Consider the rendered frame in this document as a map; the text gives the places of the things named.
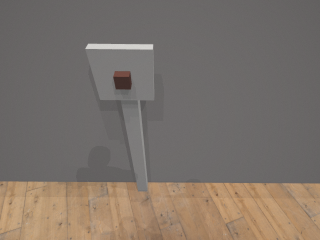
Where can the button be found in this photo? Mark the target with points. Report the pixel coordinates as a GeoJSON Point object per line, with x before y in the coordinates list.
{"type": "Point", "coordinates": [122, 80]}

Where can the panel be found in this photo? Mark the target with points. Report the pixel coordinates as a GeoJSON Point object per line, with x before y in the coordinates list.
{"type": "Point", "coordinates": [138, 59]}

